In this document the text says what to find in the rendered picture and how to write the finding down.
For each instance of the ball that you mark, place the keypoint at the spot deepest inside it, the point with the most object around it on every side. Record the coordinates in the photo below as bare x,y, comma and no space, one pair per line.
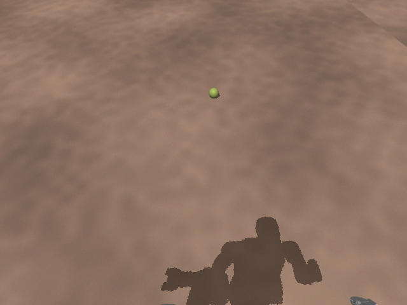
213,92

